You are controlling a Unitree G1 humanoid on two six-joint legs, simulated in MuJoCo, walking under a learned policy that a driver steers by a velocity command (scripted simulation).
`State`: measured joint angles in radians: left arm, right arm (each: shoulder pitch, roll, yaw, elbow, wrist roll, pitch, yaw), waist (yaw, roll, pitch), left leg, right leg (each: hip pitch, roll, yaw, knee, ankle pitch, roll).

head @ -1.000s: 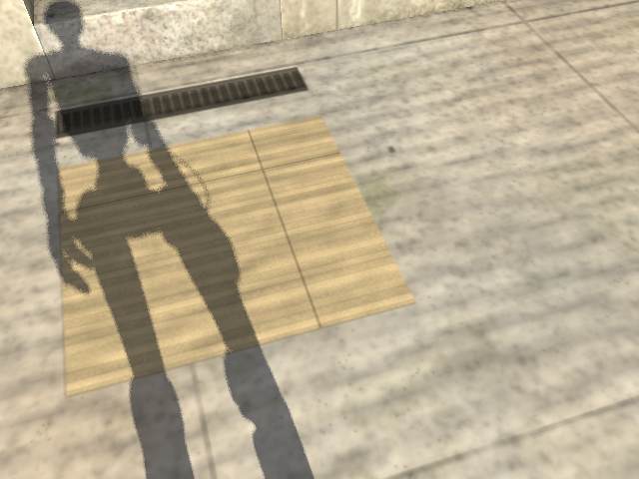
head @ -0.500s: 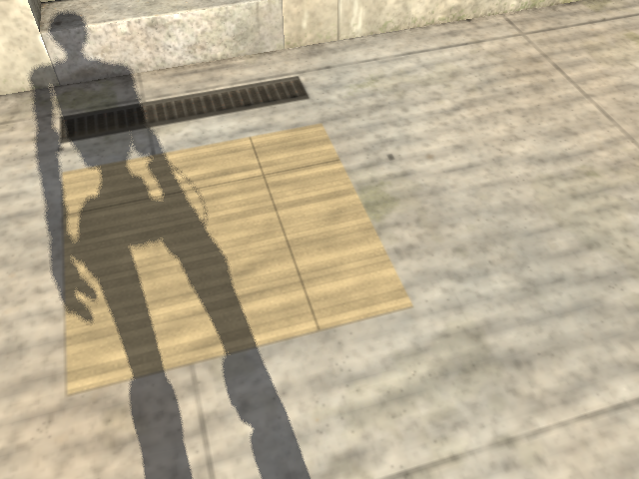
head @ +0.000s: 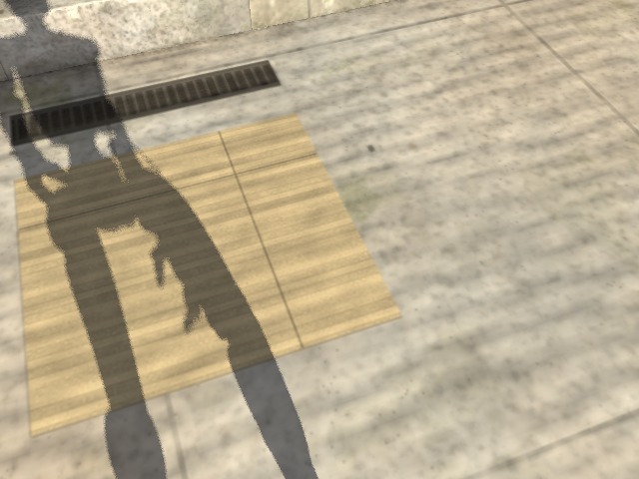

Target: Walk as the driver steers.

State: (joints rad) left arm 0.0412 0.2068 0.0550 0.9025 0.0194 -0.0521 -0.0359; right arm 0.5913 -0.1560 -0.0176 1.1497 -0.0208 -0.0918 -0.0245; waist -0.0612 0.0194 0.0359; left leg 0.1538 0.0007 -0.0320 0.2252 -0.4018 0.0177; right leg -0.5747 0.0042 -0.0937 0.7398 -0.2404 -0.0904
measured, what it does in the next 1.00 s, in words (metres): walks ahead: right foot, then left foot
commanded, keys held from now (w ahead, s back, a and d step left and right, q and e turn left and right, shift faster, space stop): w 0.66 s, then w+q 0.34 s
